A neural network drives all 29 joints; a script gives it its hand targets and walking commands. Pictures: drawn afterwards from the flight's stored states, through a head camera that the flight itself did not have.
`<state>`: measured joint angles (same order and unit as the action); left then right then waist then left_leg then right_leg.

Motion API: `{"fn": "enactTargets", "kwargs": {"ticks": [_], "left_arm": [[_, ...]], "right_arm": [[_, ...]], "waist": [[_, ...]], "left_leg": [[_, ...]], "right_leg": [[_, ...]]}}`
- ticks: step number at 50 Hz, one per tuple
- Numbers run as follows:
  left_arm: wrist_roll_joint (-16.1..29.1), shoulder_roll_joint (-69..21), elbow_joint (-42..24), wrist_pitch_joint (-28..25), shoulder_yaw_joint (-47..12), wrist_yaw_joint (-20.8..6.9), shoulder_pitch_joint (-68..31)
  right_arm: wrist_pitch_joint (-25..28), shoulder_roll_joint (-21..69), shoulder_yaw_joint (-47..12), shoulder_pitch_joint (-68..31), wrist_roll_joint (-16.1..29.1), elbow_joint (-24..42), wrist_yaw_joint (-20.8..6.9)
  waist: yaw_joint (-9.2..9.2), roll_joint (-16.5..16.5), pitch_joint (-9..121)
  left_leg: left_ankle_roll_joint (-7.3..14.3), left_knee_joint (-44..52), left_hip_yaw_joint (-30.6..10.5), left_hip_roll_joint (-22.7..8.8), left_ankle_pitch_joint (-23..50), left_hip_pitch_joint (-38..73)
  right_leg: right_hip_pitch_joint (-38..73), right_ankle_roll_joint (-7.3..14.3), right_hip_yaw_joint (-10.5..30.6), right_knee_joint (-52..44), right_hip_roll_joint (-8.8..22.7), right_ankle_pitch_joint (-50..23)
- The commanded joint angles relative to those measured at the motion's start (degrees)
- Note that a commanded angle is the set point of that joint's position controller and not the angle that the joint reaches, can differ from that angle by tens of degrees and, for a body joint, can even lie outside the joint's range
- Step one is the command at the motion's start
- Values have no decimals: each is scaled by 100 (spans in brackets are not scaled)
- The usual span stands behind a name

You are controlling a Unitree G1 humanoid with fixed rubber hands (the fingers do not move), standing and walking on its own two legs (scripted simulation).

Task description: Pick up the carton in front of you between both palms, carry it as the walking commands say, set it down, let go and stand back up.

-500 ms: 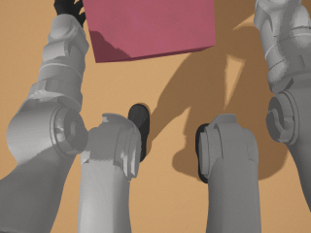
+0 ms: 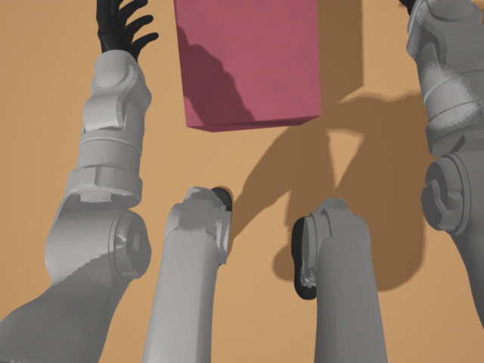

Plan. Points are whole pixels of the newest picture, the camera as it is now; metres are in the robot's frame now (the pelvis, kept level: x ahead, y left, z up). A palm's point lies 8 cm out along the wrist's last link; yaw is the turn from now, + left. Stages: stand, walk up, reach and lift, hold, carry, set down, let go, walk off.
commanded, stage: set down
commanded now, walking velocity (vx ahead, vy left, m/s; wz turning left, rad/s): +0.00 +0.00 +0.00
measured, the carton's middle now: (250, 73) +0.53 +0.05 -0.32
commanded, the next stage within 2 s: let go in 0.64 s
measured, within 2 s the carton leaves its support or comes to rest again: neither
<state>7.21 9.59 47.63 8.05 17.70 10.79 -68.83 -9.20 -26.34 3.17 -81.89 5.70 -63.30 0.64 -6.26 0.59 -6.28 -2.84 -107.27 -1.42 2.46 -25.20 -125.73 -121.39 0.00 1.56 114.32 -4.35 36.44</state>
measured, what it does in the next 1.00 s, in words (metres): rises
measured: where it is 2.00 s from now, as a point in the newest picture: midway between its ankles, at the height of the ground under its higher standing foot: (260, 256)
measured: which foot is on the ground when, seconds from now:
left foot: down 0.00-1.00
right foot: down 0.00-1.00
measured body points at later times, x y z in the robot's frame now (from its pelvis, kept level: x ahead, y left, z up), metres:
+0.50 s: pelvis +0.02 +0.00 +0.13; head +0.35 +0.00 +0.45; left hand +0.52 +0.22 +0.02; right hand +0.60 -0.18 +0.03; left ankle +0.14 +0.13 -0.41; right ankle +0.08 -0.11 -0.41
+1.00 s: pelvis +0.07 +0.01 +0.26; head +0.32 +0.01 +0.63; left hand +0.44 +0.23 +0.14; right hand +0.49 -0.20 +0.14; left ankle +0.14 +0.13 -0.41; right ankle +0.08 -0.11 -0.41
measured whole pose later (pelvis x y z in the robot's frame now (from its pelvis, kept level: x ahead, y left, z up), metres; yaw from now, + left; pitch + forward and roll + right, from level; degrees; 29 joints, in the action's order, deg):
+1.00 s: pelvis +0.07 +0.01 +0.26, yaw -3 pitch +37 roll -1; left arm -5.1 7.6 31.6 6.9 13.2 -2.3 -29.0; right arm -7.1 -11.9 14.4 -38.1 -5.6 -39.8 1.3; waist -4.6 0.0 4.2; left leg -0.1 -50.3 -1.5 0.1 -13.8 -73.9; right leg -69.9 -1.0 4.2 52.6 -3.9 20.1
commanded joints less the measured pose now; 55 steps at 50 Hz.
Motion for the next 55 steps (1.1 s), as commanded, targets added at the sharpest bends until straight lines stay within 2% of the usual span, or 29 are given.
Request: {"fn": "enactTargets", "kwargs": {"ticks": [1, 9, 15, 31, 34, 38, 43, 46, 49, 55], "left_arm": [[-130, 505, -643, -57, 121, -24, -1083], [-217, 488, -1161, 70, 212, -71, -702], [-208, 427, -1588, 214, 162, -118, -387], [-678, 25, -1590, 142, 395, -334, 286], [-830, -53, -1558, 86, 421, -415, 483], [-1071, -15, -1666, -15, 360, -614, 1197], [-1332, 225, -1980, -150, 33, -1020, 2460], [-1331, 400, -2222, -195, -207, -1233, 3075], [-1201, 468, -2317, -259, -451, -1386, 3679], [-864, 423, -2239, -493, -843, -1518, 5030]], "right_arm": [[103, -593, 169, -1461, -89, 506, -108], [2, -672, 318, -1329, -250, 1017, -226], [-114, -682, 462, -1074, -343, 1372, -320], [34, -389, 930, -322, -751, 1157, -607], [80, -281, 1097, -64, -922, 1122, -612], [123, 15, 1291, 692, -1177, 1390, -472], [180, 652, 1366, 2215, -1333, 2233, -82], [264, 849, 1261, 2960, -1229, 2836, 90], [379, 895, 1113, 3583, -1078, 3265, 131], [651, 939, 887, 5053, -915, 3342, -13]], "waist": [[-162, 490, 6161], [-171, 780, 7008], [-127, 827, 7335], [-144, 649, 6489], [-81, 620, 6399], [-5, 566, 6786], [35, 450, 6877], [35, 322, 6354], [67, 211, 5694], [166, 96, 4613]], "left_leg": [[-48, 754, 642, 64, 1543, 4240], [-45, 1537, 655, 118, 1966, 4856], [-42, 2162, 635, 152, 2311, 5411], [-91, 4043, 496, 75, 2728, 6530], [-89, 4346, 473, 50, 2746, 6788], [-10, 4670, 473, 39, 3068, 7337], [140, 5118, 455, 53, 3367, 8056], [204, 5445, 369, 11, 3322, 8655], [215, 5767, 248, -58, 3182, 9280], [164, 6322, 11, -176, 3193, 10295]], "right_leg": [[2209, 21, -214, -1740, 78, -1254], [3255, -65, -281, -2447, 5, -1850], [3949, -93, -303, -3023, -46, -2312], [5090, -109, -141, -4904, -25, -2870], [5347, -126, -114, -5240, -16, -2968], [6056, -173, -80, -5622, -34, -3519], [6930, -264, -38, -6097, -53, -4103], [7004, -283, -54, -6489, -39, -3780], [6972, -258, -101, -6889, -12, -3249], [7239, -165, -131, -7416, 56, -2748]]}}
